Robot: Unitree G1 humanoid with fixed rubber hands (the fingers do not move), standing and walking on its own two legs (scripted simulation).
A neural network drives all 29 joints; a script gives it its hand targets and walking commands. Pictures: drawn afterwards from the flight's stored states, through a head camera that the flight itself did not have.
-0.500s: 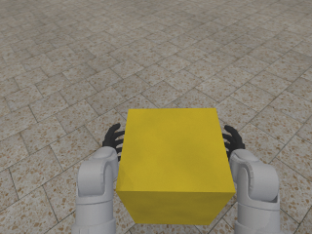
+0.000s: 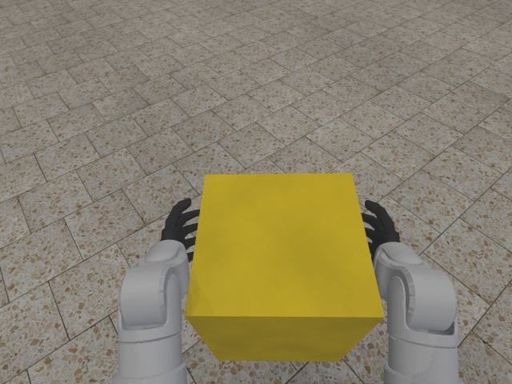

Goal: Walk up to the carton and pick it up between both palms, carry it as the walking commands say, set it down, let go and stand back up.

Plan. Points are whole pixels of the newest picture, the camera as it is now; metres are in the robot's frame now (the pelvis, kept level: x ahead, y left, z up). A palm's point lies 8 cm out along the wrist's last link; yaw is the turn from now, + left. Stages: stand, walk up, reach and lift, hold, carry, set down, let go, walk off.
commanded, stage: carry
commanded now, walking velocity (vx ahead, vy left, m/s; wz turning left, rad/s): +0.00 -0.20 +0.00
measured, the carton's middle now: (277, 276) +0.27 +0.01 +0.02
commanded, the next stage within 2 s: none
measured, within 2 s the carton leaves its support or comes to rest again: neither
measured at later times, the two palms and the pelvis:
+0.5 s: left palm (247, 291) +0.22 +0.05 +0.07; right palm (472, 287) +0.23 -0.24 +0.08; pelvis -0.03 -0.11 +0.01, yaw +2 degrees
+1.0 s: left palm (373, 301) +0.21 -0.11 +0.09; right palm out of the picture +0.20 -0.40 +0.09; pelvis -0.07 -0.25 +0.00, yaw +2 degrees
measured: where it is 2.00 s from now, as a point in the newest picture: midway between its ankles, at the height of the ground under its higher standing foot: outside the picture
